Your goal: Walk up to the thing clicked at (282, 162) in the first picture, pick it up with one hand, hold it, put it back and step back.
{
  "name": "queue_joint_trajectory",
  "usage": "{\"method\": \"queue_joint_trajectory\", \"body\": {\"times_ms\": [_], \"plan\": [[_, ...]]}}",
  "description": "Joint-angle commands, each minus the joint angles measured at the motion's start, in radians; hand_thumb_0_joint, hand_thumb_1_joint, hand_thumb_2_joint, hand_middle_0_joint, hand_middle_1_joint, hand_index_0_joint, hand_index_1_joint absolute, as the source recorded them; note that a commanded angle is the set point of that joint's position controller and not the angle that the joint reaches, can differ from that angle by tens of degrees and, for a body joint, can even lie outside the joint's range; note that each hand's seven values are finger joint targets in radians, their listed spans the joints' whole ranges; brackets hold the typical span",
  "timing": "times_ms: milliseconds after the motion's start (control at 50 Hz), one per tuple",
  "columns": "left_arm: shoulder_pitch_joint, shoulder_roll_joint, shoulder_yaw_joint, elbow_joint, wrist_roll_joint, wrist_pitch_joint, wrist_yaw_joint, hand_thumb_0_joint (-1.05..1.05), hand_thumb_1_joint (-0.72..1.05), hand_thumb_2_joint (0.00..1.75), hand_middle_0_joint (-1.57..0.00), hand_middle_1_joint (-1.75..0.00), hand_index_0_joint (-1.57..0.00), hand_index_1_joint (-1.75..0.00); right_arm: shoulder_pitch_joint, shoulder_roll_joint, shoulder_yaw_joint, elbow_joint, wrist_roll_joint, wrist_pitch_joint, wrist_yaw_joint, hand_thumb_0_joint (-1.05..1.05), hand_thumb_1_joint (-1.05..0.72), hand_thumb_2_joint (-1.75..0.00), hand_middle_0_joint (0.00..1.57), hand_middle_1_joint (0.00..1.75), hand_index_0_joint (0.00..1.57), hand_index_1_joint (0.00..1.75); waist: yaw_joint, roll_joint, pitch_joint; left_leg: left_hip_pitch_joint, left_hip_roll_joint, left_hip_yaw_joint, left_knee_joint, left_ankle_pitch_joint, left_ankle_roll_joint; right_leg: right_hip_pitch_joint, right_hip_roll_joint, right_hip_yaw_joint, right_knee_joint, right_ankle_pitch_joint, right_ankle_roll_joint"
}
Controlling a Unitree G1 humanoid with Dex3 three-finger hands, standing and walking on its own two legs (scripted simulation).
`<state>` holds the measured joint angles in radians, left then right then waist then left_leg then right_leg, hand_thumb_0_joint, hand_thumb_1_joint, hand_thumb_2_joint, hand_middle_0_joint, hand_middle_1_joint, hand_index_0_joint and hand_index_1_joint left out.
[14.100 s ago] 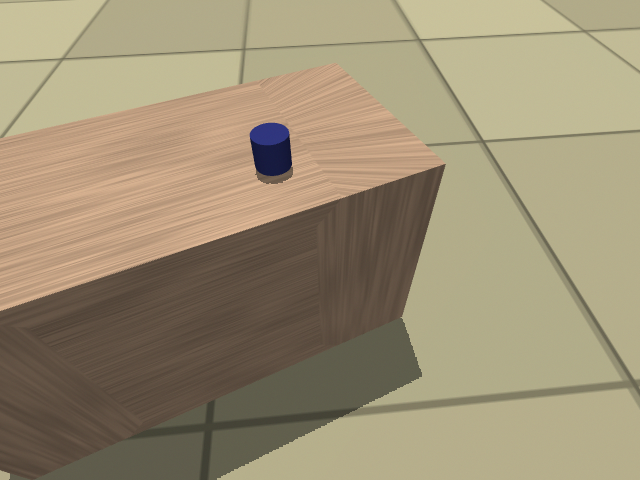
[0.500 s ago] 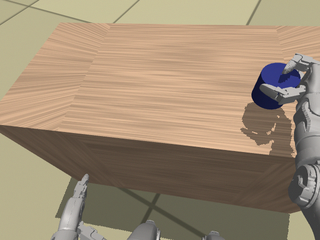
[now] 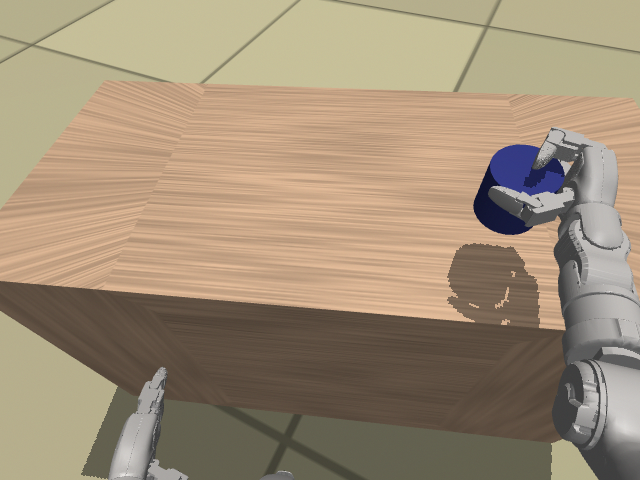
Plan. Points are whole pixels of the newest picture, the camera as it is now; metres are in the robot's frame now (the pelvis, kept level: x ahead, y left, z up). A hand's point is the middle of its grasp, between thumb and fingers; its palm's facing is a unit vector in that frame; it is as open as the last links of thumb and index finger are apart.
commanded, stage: lift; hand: right
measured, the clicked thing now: (515, 191) +0.48 -0.18 +0.10
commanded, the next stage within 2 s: hold in 1.04 s
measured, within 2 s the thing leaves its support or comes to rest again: neither
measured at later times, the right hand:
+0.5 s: hand (558, 190) +0.39 -0.17 +0.19, palm faces +0.16 +0.99 -0.01, open 7.4 cm
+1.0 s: hand (596, 207) +0.33 -0.17 +0.23, palm faces +0.16 +0.99 -0.02, open 7.4 cm
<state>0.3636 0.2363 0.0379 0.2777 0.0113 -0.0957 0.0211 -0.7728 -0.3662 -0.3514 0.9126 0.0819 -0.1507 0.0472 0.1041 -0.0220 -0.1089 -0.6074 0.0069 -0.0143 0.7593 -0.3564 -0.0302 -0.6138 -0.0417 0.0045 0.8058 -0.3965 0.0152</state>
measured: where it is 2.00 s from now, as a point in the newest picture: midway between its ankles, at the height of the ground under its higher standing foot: outside the picture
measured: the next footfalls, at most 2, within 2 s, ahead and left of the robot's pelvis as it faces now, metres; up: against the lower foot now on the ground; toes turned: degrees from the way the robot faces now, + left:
none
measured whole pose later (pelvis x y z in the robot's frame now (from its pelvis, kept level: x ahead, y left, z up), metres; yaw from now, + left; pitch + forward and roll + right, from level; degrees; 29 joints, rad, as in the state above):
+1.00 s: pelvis -0.02 +0.01 +0.02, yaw -2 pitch -1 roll +0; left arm 0.29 0.23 0.07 0.52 -0.03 -0.13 0.06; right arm -0.37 -0.25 -0.25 0.06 0.19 0.40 0.03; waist 0.00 -0.05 -0.05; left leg -0.28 0.03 0.00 0.59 -0.28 -0.02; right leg -0.28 -0.02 0.02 0.59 -0.29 0.02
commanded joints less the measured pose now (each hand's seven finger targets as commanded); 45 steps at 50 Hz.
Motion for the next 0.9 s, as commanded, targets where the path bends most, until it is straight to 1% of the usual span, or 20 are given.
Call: {"method": "queue_joint_trajectory", "body": {"times_ms": [0,20,40,60,80,100,120,140,160,220,280,400,460,600,640,660,760,800,840,880], "plan": [[-0.175,0.168,0.095,-0.260,-0.022,-0.062,0.024,0.00,-0.54,0.05,-0.04,-0.05,-0.04,-0.05,-0.657,-0.357,-0.079,-0.588,0.040,-0.079,-0.024,0.00,-0.06,-1.31,1.26,1.44,1.31,1.44,-0.047,-0.098,-0.585,0.280,-0.023,0.034,-0.076,0.408,0.030,0.342,0.027,-0.025,-0.113,0.412,-0.016],[-0.091,0.149,0.084,-0.186,-0.014,-0.056,0.026,0.00,-0.54,0.05,-0.04,-0.05,-0.04,-0.05,-0.559,-0.290,-0.041,-0.480,0.033,-0.053,-0.025,0.00,-0.05,-1.31,1.27,1.46,1.33,1.46,-0.045,-0.096,-0.531,0.271,-0.030,0.047,-0.076,0.400,0.032,0.355,0.028,-0.024,-0.114,0.422,-0.012],[0.020,0.127,0.083,-0.095,-0.015,-0.045,0.024,0.00,-0.54,0.06,-0.03,-0.05,-0.03,-0.05,-0.440,-0.133,0.050,-0.404,0.048,-0.023,-0.016,0.00,-0.03,-1.30,1.27,1.45,1.32,1.45,-0.022,-0.062,-0.399,0.241,-0.032,0.055,-0.090,0.380,0.034,0.326,0.027,-0.022,-0.129,0.401,-0.010],[0.024,0.122,0.080,-0.134,-0.025,-0.047,0.023,0.00,-0.54,0.05,-0.03,-0.05,-0.04,-0.05,-0.387,-0.094,0.062,-0.422,0.059,-0.002,-0.012,0.00,0.00,-1.30,1.24,1.44,1.30,1.44,-0.023,-0.026,-0.379,0.252,-0.028,0.054,-0.099,0.391,0.031,0.320,0.028,-0.022,-0.141,0.402,-0.013],[0.017,0.104,0.063,-0.107,-0.032,-0.046,0.024,0.00,-0.54,0.06,-0.03,-0.05,-0.04,-0.05,-0.328,-0.132,0.027,-0.422,0.062,0.013,-0.014,0.00,-0.04,-1.28,1.24,1.42,1.29,1.42,-0.043,-0.010,-0.355,0.254,-0.026,0.054,-0.105,0.405,0.027,0.316,0.028,-0.025,-0.143,0.419,-0.017],[-0.050,0.103,0.049,-0.153,-0.032,-0.048,0.027,0.00,-0.55,0.06,-0.03,-0.05,-0.03,-0.05,-0.408,-0.198,0.005,-0.542,0.062,0.012,-0.020,0.00,-0.07,-1.27,1.25,1.41,1.30,1.41,-0.058,-0.031,-0.399,0.293,-0.018,0.046,-0.107,0.426,0.025,0.323,0.032,-0.032,-0.145,0.421,-0.019],[-0.069,0.142,0.085,-0.171,-0.030,-0.047,0.036,0.00,-0.53,0.05,-0.03,-0.05,-0.03,-0.04,-0.425,-0.222,-0.008,-0.579,0.064,0.023,-0.023,0.00,-0.07,-1.29,1.27,1.44,1.32,1.44,-0.054,-0.019,-0.426,0.310,-0.018,0.044,-0.110,0.421,0.025,0.338,0.033,-0.031,-0.151,0.410,-0.021],[-0.018,0.139,0.096,-0.102,-0.031,-0.037,0.036,0.00,-0.54,0.05,-0.03,-0.05,-0.04,-0.04,-0.346,-0.163,0.022,-0.516,0.069,0.055,-0.023,0.00,-0.04,-1.31,1.27,1.45,1.32,1.45,-0.056,0.004,-0.326,0.284,-0.020,0.049,-0.118,0.389,0.026,0.313,0.033,-0.028,-0.165,0.381,-0.021],[-0.007,0.151,0.118,-0.101,-0.032,-0.035,0.037,0.00,-0.54,0.05,-0.03,-0.05,-0.04,-0.04,-0.335,-0.139,0.031,-0.566,0.079,0.068,-0.022,0.00,-0.04,-1.31,1.26,1.45,1.32,1.45,-0.049,-0.004,-0.315,0.280,-0.015,0.046,-0.132,0.376,0.022,0.333,0.035,-0.031,-0.172,0.363,-0.023],[-0.032,0.112,0.075,-0.122,-0.037,-0.040,0.041,0.00,-0.54,0.05,-0.03,-0.05,-0.03,-0.04,-0.320,-0.142,0.033,-0.677,0.086,0.101,-0.026,0.00,-0.05,-1.28,1.25,1.42,1.30,1.42,-0.066,0.020,-0.312,0.310,-0.007,0.044,-0.146,0.382,0.015,0.347,0.039,-0.037,-0.181,0.354,-0.027],[-0.051,0.111,0.085,-0.108,-0.041,-0.039,0.045,0.00,-0.54,0.05,-0.03,-0.05,-0.03,-0.04,-0.272,-0.110,0.049,-0.742,0.100,0.142,-0.024,0.00,-0.04,-1.28,1.25,1.42,1.30,1.42,-0.063,0.001,-0.264,0.292,-0.005,0.044,-0.164,0.349,0.015,0.367,0.039,-0.035,-0.199,0.333,-0.028],[-0.067,0.092,0.069,-0.043,-0.043,-0.039,0.051,0.00,-0.53,0.05,-0.03,-0.05,-0.03,-0.04,-0.229,-0.115,0.047,-0.868,0.109,0.213,-0.033,0.00,-0.05,-1.29,1.26,1.43,1.31,1.43,-0.084,-0.010,-0.234,0.309,0.000,0.044,-0.191,0.308,0.015,0.386,0.041,-0.033,-0.227,0.294,-0.026],[-0.094,0.129,0.105,-0.042,-0.044,-0.043,0.058,0.00,-0.53,0.05,-0.03,-0.04,-0.03,-0.04,-0.198,-0.106,0.041,-0.918,0.117,0.253,-0.033,0.00,-0.05,-1.29,1.26,1.43,1.31,1.43,-0.080,0.015,-0.271,0.333,0.000,0.046,-0.198,0.326,0.012,0.419,0.040,-0.029,-0.232,0.314,-0.028],[-0.153,0.084,0.062,0.012,-0.048,-0.047,0.052,0.00,-0.54,0.05,-0.03,-0.04,-0.03,-0.04,-0.133,-0.095,0.042,-0.979,0.119,0.334,-0.030,0.00,-0.04,-1.29,1.26,1.44,1.31,1.44,-0.098,0.019,-0.187,0.329,0.007,0.046,-0.235,0.256,0.007,0.400,0.048,-0.031,-0.260,0.246,-0.030],[-0.144,0.125,0.106,0.019,-0.047,-0.048,0.056,0.00,-0.54,0.05,-0.03,-0.04,-0.03,-0.04,-0.129,-0.101,0.029,-1.015,0.123,0.353,-0.029,0.00,-0.02,-1.29,1.24,1.43,1.30,1.43,-0.092,0.038,-0.214,0.342,0.005,0.049,-0.237,0.270,0.008,0.421,0.046,-0.028,-0.264,0.262,-0.031],[-0.161,0.113,0.084,0.014,-0.047,-0.049,0.053,0.00,-0.54,0.05,-0.03,-0.04,-0.03,-0.04,-0.120,-0.103,0.035,-1.024,0.122,0.363,-0.025,0.00,-0.03,-1.29,1.25,1.43,1.30,1.43,-0.099,0.031,-0.212,0.346,0.007,0.048,-0.240,0.272,0.008,0.423,0.047,-0.027,-0.265,0.263,-0.031],[-0.191,0.126,0.102,0.026,-0.049,-0.069,0.052,0.00,-0.54,0.05,-0.03,-0.04,-0.03,-0.04,-0.121,-0.084,0.044,-1.071,0.128,0.407,-0.023,0.00,-0.04,-1.29,1.24,1.43,1.30,1.43,-0.090,0.031,-0.175,0.331,-0.002,0.061,-0.257,0.231,0.012,0.437,0.041,-0.018,-0.289,0.232,-0.028],[-0.194,0.096,0.070,0.049,-0.049,-0.078,0.050,0.00,-0.54,0.05,-0.03,-0.04,-0.03,-0.04,-0.125,-0.093,0.039,-1.105,0.129,0.415,-0.027,0.00,-0.06,-1.29,1.25,1.43,1.30,1.43,-0.101,0.012,-0.153,0.332,-0.001,0.059,-0.266,0.188,0.015,0.427,0.043,-0.019,-0.303,0.190,-0.028],[-0.187,0.140,0.115,0.031,-0.047,-0.087,0.056,0.00,-0.53,0.04,-0.03,-0.04,-0.04,-0.04,-0.110,-0.092,0.033,-1.105,0.129,0.429,-0.028,0.00,-0.05,-1.29,1.24,1.42,1.29,1.42,-0.086,0.018,-0.184,0.337,-0.005,0.061,-0.271,0.180,0.016,0.452,0.041,-0.015,-0.310,0.184,-0.027],[-0.177,0.084,0.060,0.064,-0.048,-0.093,0.047,0.00,-0.54,0.04,-0.03,-0.04,-0.04,-0.04,-0.103,-0.074,0.053,-1.131,0.133,0.441,-0.025,0.00,-0.06,-1.28,1.23,1.41,1.29,1.41,-0.098,-0.012,-0.143,0.337,-0.005,0.064,-0.272,0.177,0.018,0.428,0.041,-0.015,-0.313,0.183,-0.024]]}}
